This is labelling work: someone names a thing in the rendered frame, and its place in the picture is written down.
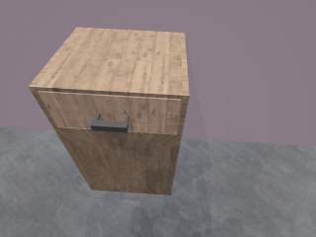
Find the handle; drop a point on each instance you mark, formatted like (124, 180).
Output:
(109, 125)

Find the cabinet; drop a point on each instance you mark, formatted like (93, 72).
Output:
(121, 63)

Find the drawer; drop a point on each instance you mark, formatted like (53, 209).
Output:
(146, 114)

